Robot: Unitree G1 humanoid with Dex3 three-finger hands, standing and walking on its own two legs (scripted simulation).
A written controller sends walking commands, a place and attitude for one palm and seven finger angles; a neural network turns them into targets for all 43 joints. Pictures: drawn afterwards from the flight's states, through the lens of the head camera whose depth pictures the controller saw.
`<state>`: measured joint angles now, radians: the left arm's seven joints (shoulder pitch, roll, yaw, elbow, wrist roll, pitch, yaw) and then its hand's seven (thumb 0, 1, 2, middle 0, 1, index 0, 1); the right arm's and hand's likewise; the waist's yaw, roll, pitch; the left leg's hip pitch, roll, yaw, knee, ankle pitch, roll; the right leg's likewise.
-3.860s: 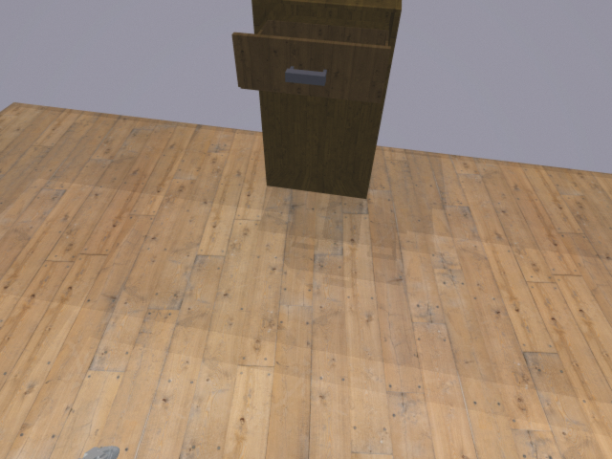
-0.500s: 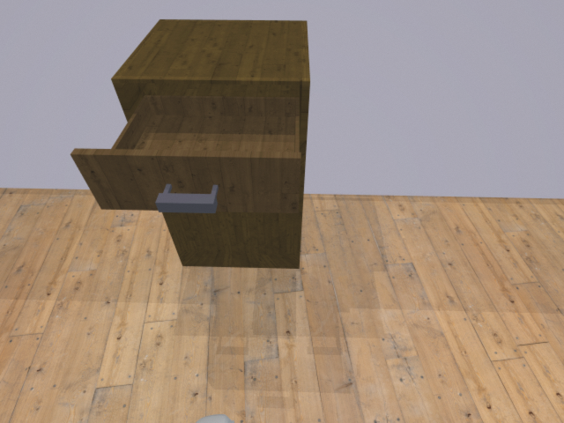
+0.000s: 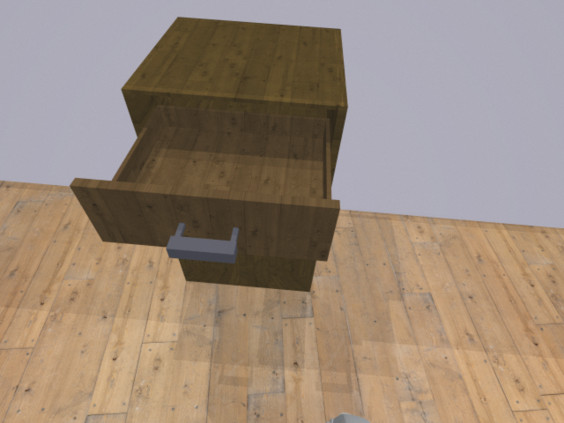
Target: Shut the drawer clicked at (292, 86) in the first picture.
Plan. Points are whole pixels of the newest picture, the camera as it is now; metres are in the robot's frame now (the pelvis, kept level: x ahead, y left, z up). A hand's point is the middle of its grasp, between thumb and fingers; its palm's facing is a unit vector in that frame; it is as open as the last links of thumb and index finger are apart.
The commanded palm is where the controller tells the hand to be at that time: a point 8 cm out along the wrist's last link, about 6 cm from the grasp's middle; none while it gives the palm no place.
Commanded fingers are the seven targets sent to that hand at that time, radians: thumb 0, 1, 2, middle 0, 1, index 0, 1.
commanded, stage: take the last steps up to it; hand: left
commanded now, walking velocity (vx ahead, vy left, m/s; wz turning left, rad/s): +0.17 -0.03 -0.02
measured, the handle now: (205, 239) +0.41 +0.17 -0.02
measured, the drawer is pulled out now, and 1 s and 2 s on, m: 0.30 0.30 0.30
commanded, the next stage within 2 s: come to a stop and stand still in 0.10 s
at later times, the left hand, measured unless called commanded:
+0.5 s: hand out of the picture +0.12 +0.13 -0.16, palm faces +0.06 -0.96 -0.26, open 7.2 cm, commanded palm none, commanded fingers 0.00 0.90 0.90 -0.20 -0.30 -0.20 -0.30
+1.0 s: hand out of the picture +0.07 +0.23 -0.18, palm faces +0.05 -0.97 -0.24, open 7.4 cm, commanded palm none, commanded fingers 0.00 0.90 0.90 -0.20 -0.30 -0.20 -0.30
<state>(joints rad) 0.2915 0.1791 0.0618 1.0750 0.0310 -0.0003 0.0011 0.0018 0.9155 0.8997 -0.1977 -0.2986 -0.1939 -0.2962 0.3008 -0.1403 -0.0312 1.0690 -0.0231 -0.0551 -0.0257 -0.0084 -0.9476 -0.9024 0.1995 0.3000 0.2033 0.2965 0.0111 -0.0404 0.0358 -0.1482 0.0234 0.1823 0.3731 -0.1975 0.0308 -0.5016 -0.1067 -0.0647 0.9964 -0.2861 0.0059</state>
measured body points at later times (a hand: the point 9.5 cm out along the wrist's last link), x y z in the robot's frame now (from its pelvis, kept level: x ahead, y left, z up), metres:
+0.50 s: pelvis +0.08 -0.06 +0.00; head +0.11 -0.08 +0.45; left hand +0.12 +0.18 -0.14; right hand +0.13 -0.29 -0.17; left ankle +0.08 +0.09 -0.69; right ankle +0.11 -0.13 -0.74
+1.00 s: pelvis +0.05 +0.03 -0.01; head +0.04 +0.04 +0.44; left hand +0.06 +0.28 -0.16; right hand +0.12 -0.20 -0.15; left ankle +0.05 +0.10 -0.74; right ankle +0.11 -0.12 -0.74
